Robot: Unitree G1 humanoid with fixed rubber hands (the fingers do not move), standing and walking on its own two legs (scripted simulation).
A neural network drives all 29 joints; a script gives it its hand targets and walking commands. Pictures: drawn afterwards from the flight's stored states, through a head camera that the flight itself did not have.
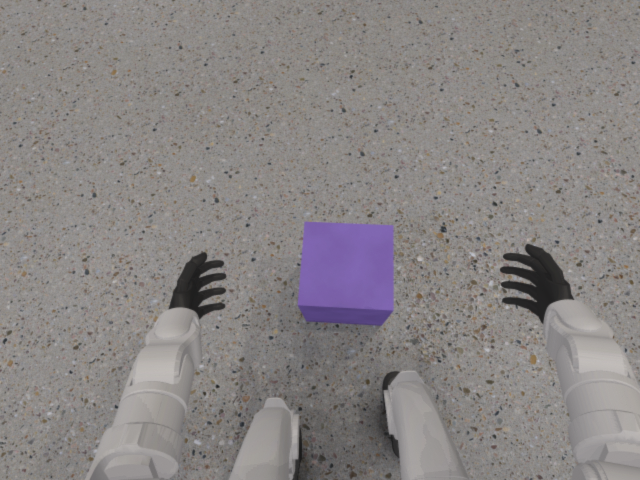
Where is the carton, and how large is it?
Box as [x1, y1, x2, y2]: [298, 222, 393, 325]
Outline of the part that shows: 304,222 298,306 305,319 308,321 381,325 393,310 392,225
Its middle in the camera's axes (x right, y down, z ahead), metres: +0.07 +0.10 +1.00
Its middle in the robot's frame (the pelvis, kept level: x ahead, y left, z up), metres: +0.48 -0.04 -0.56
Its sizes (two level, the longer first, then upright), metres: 0.210 0.200 0.250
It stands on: the floor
